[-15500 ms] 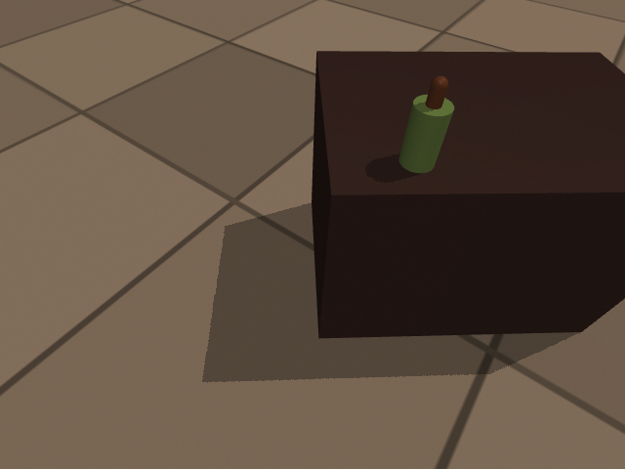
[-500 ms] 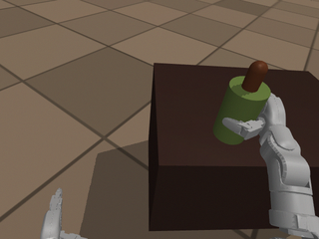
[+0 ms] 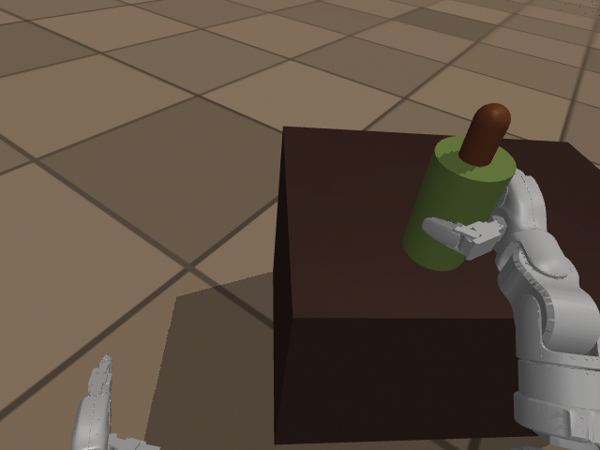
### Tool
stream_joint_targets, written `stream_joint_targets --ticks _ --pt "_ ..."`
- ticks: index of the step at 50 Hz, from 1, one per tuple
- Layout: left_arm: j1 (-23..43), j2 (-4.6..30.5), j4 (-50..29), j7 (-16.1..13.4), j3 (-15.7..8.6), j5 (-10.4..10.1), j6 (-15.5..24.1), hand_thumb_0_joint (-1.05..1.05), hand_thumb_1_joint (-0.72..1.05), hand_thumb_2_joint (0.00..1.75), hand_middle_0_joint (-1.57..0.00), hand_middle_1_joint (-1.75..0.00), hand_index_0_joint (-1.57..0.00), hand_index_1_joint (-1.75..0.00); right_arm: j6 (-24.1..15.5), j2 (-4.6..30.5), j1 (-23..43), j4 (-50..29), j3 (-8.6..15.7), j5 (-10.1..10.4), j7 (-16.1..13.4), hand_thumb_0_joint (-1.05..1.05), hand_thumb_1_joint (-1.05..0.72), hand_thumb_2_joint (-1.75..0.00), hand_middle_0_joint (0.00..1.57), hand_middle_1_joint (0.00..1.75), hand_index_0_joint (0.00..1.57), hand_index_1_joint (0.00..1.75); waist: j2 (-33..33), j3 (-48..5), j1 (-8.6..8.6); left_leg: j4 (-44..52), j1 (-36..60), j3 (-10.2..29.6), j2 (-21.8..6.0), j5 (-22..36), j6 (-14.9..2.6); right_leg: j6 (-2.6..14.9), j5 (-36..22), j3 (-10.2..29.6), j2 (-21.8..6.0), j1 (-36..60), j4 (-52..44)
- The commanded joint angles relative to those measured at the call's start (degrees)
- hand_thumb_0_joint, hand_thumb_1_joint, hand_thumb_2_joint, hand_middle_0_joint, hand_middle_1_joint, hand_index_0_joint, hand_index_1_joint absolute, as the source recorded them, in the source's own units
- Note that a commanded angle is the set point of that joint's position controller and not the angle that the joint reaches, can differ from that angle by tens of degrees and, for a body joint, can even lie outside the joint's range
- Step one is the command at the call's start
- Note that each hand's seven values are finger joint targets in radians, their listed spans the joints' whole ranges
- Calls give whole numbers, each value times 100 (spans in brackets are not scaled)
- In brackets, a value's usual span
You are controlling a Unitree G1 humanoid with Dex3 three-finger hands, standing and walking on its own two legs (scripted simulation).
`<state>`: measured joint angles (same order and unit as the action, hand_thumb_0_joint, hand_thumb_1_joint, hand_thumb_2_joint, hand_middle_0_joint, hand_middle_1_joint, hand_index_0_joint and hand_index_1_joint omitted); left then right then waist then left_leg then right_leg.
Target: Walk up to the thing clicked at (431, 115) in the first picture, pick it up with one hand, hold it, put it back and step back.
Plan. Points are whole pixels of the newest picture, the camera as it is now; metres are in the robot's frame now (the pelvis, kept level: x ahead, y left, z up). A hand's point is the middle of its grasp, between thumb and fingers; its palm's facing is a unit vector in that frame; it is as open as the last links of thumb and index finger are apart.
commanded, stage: hold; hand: right
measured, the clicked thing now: (460, 188) +0.33 -0.17 +0.24
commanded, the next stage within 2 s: none
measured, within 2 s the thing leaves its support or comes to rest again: neither
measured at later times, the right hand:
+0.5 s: hand (460, 211) +0.32 -0.17 +0.22, palm faces +0.13 +0.99 -0.05, open 11.3 cm
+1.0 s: hand (460, 207) +0.32 -0.17 +0.22, palm faces +0.13 +0.99 -0.05, open 11.3 cm
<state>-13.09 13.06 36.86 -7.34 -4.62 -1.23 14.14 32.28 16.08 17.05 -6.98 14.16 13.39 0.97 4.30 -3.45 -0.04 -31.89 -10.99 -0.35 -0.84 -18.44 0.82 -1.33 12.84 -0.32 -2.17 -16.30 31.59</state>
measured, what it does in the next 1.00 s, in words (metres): stands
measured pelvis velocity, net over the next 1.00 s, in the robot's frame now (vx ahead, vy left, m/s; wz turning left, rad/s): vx -0.01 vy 0.00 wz -0.01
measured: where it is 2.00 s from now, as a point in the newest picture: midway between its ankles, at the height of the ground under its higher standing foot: outside the picture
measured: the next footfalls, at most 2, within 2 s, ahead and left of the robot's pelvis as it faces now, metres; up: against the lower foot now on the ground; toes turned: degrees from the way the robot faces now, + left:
none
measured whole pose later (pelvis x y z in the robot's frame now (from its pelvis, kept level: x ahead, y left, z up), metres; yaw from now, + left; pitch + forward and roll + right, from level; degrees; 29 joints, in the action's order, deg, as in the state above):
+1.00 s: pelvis -0.01 +0.00 +0.00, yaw +0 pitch -3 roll +0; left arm -13.2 13.4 38.2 -8.2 -4.5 -1.0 15.6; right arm 36.1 15.9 17.5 -9.9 14.8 13.8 0.6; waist 4.6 -3.4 0.0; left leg -33.2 -11.6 -0.8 -0.6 -18.6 0.6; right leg -1.6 12.7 0.2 -2.3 -16.9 32.5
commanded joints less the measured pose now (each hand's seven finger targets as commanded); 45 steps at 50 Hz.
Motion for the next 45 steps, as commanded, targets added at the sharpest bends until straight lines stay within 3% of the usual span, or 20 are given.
stream_joint_targets --ticks 1,2,3,5,9,11,17,19,21,22,23,25,27,29,32,33,35,38,44,45 --pt "777 636 -986 -38 -136 -1 351 0 -54 4 -5 -5 -5 -5 -682 1313 3330 -2227 714 191 -20 0 -6 -133 121 143 127 143 12 -1506 18 563 -416 -273 136 1359 -26 180 -961 -29 175 1343 -280" --pt "822 676 -905 -45 -202 -14 368 0 -55 5 -5 -5 -5 -5 -635 1262 3282 -2097 701 198 -14 0 -5 -132 120 143 126 143 -111 -1394 9 565 -481 -274 145 1264 -19 192 -845 -30 174 1285 -294" --pt "805 585 -847 -44 -118 -14 366 0 -55 5 -5 -6 -5 -5 -620 1302 3287 -2139 707 189 -15 0 -5 -133 121 143 127 143 -127 -1384 31 567 -436 -256 135 1321 -17 196 -877 -40 188 1249 -291" --pt "969 829 -1027 -70 -287 -1 387 0 -54 5 -5 -5 -5 -5 -585 1371 3337 -2197 768 193 -30 0 -5 -132 120 143 126 143 -162 -1490 14 574 -429 -270 134 1220 -11 197 -774 -34 195 1266 -289" --pt "813 633 -875 -44 -132 -5 386 0 -54 4 -5 -5 -5 -5 -491 1318 3378 -2153 729 199 -17 0 -4 -132 120 143 127 143 -84 -1351 9 596 -497 -283 137 1087 -21 189 -640 -23 190 1228 -326" --pt "952 814 -913 -72 -285 -8 412 0 -54 4 -5 -5 -5 -5 -451 1407 3339 -2085 794 192 -37 0 -5 -132 121 142 127 142 -173 -1328 -2 630 -539 -270 134 926 -11 193 -459 -33 198 1186 -343" --pt "732 636 -767 -41 -153 4 373 0 -54 4 -5 -5 -5 -5 -406 1394 3184 -1956 870 198 -36 0 -3 -133 121 144 127 144 -253 -1155 4 664 -536 -186 92 870 14 204 -401 -59 222 1021 -317" --pt "883 596 -944 -41 -100 11 426 0 -54 5 -5 -5 -5 -5 -450 1332 3301 -2279 798 212 -29 0 -1 -132 120 143 126 143 -163 -1384 24 663 -485 -164 76 861 10 206 -398 -56 226 1129 -299" --pt "906 825 -964 -68 -312 7 438 0 -54 4 -5 -5 -5 -5 -460 1460 3237 -2313 870 201 -54 0 -3 -133 121 144 128 144 -110 -1466 11 614 -494 -241 119 883 -17 194 -419 -37 210 1168 -327" --pt "841 593 -832 -44 -73 -2 452 0 -54 4 -5 -5 -5 -5 -477 1291 3194 -2283 774 226 -37 0 -3 -132 121 142 127 143 -95 -1311 56 599 -544 -237 123 886 -18 191 -413 -38 199 1142 -317" --pt "901 519 -889 -44 -19 -11 465 0 -54 4 -5 -5 -5 -5 -500 1247 3207 -2394 703 215 -32 0 -5 -131 120 142 126 142 12 -1394 45 584 -500 -231 120 962 -21 187 -495 -30 194 1180 -300" --pt "987 681 -1002 -91 -154 3 473 0 -54 5 -5 -5 -5 -5 -528 1420 3174 -2539 851 223 -64 0 -4 -131 120 142 126 142 -84 -1632 87 545 -361 -229 112 1127 -13 194 -672 -34 203 1240 -248" --pt "916 719 -1025 -102 -160 14 476 0 -54 5 -5 -5 -5 -5 -513 1296 3161 -2542 716 202 -69 0 -4 -131 120 142 126 142 -52 -1503 4 570 -442 -244 120 1037 -19 188 -585 -33 195 1203 -284" --pt "1091 836 -1024 -136 -253 0 483 0 -54 4 -5 -5 -5 -5 -506 1396 3095 -2384 835 225 -96 0 -5 -130 120 141 126 141 -184 -1337 49 606 -470 -234 123 867 -3 194 -421 -33 202 1084 -296" --pt "921 702 -913 -130 -169 19 485 0 -54 4 -5 -5 -5 -5 -501 1394 3206 -2567 801 214 -103 0 -5 -130 120 141 126 141 -21 -1406 4 598 -492 -229 122 893 -18 186 -426 -26 197 1154 -294" --pt "817 831 -892 -163 -309 18 493 0 -54 4 -5 -6 -5 -5 -473 1352 3191 -2401 757 208 -110 0 -4 -131 120 141 126 141 -99 -1374 -99 612 -566 -193 108 949 -1 195 -448 -46 203 1208 -271" --pt "869 680 -908 -126 -146 16 506 0 -54 4 -5 -6 -5 -5 -458 1274 3087 -2290 728 223 -87 0 -5 -131 120 142 126 142 -163 -1198 -47 619 -579 -252 150 748 -9 188 -271 -28 188 1047 -334" --pt "818 700 -840 -140 -194 21 515 0 -54 4 -5 -6 -5 -5 -466 1395 3247 -2211 804 226 -76 0 -5 -131 120 141 126 141 -105 -1203 -56 635 -601 -237 137 687 -5 188 -216 -26 190 1026 -326" --pt "955 777 -925 -144 -248 22 558 0 -54 4 -5 -5 -5 -5 -438 1388 3246 -2335 847 242 -54 0 -4 -130 120 141 126 141 -183 -1552 37 496 -434 -276 132 1207 4 195 -744 -14 199 1189 -207" --pt "908 596 -854 -124 -78 23 527 0 -55 5 -5 -5 -5 -5 -424 1324 3226 -2298 785 217 -48 0 -4 -130 119 140 125 140 -140 -1455 44 512 -392 -244 108 1234 3 194 -759 -36 212 1114 -205"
